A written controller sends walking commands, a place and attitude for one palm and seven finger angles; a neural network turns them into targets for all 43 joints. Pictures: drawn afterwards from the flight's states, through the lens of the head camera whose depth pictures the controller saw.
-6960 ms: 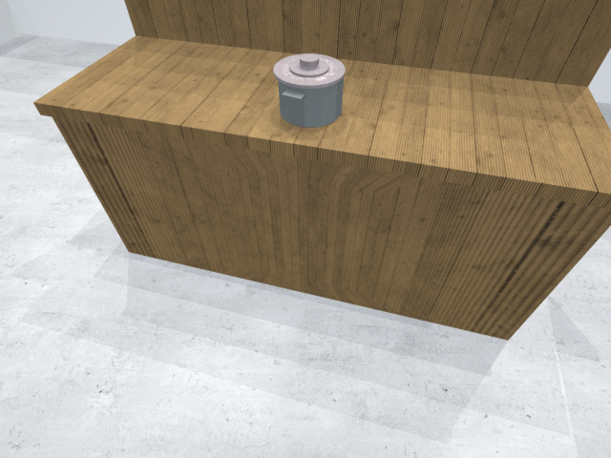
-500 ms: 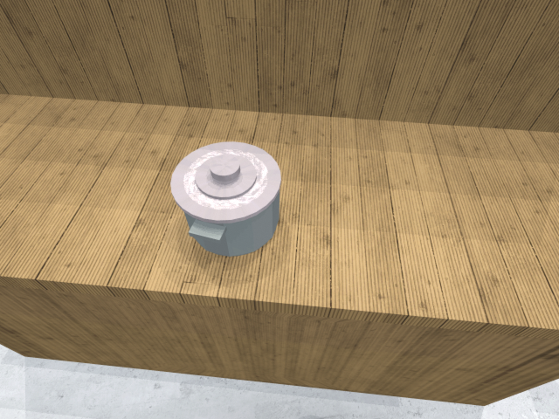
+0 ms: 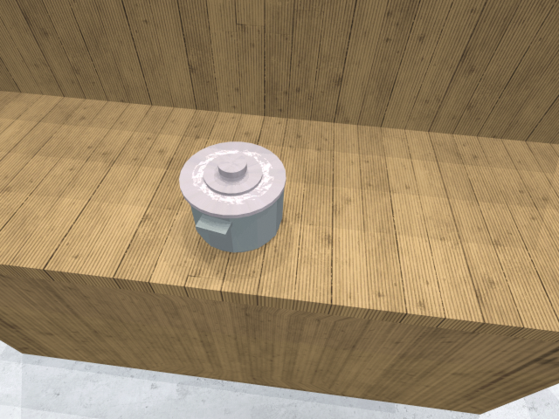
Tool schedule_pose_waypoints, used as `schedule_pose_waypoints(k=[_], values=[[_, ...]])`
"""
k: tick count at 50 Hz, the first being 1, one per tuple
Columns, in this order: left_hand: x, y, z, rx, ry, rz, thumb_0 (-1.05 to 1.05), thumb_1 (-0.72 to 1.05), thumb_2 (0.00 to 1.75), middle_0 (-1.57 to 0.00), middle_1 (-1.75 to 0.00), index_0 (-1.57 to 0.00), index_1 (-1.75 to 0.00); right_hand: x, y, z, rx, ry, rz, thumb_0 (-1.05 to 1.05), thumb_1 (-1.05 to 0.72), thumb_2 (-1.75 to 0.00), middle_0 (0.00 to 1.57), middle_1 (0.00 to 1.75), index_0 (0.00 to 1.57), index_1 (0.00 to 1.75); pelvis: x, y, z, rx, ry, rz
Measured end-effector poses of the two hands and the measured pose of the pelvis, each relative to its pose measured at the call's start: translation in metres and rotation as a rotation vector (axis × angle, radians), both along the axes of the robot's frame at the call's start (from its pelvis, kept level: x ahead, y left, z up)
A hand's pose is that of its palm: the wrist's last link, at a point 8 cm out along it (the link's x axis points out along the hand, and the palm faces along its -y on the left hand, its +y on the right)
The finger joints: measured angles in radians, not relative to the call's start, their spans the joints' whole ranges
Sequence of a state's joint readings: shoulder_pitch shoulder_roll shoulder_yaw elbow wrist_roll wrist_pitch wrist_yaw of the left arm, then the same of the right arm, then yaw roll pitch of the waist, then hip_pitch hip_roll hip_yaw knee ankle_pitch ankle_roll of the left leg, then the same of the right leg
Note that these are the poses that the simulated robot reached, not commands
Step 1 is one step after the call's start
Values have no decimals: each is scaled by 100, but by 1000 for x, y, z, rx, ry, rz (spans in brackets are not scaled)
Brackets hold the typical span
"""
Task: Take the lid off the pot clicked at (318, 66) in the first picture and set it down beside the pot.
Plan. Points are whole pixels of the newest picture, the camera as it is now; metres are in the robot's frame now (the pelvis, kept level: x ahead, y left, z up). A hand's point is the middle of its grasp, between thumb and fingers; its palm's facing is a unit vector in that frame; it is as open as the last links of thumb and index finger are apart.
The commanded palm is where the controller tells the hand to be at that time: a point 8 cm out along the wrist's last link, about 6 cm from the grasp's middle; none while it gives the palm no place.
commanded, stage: look again from close up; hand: left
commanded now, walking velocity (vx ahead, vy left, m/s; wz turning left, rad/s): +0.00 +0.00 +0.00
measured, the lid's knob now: (232, 165) +0.48 +0.11 +0.09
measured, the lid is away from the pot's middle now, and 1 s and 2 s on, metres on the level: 0.00 0.00 0.00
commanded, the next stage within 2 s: shuffle to correct the standing spot in 1.10 s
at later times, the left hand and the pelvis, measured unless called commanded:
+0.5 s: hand out of the picture +0.03 +0.16 -0.17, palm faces +0.02 -0.97 -0.23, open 7.3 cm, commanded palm none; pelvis +0.03 -0.01 +0.00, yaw +0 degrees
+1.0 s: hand out of the picture +0.05 +0.14 -0.17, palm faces +0.03 -0.97 -0.23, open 7.3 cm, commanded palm none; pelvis +0.04 -0.04 +0.00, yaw +1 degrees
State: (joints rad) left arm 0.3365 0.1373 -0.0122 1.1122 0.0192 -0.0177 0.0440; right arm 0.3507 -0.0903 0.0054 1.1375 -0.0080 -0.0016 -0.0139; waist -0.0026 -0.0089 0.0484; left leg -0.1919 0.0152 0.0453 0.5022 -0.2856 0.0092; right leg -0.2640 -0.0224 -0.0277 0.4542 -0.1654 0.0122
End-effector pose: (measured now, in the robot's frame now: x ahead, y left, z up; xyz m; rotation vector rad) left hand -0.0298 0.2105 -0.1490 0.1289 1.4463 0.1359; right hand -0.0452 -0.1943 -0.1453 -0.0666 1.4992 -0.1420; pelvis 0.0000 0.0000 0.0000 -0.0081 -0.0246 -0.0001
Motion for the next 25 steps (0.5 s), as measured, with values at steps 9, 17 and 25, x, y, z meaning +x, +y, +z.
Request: schedule_pose_waypoints(k=[9,17,25], values=[[7,19,8,52,-25,16,1,91,90,-20,-29,-20,-30,37,4,-17,19,-132,21,0,-91,-90,20,30,20,30,8,11,-6,17,5,6],[32,15,15,72,-52,8,1,91,90,-20,-29,-20,-29,65,-16,-15,-4,-170,40,2,-93,-90,20,30,20,30,21,3,-4,29,21,-3],[59,-1,13,65,-65,-3,1,93,90,-20,-29,-20,-30,76,-32,-12,-18,-144,46,1,-92,-90,20,30,20,30,34,-13,-3,29,22,0]])
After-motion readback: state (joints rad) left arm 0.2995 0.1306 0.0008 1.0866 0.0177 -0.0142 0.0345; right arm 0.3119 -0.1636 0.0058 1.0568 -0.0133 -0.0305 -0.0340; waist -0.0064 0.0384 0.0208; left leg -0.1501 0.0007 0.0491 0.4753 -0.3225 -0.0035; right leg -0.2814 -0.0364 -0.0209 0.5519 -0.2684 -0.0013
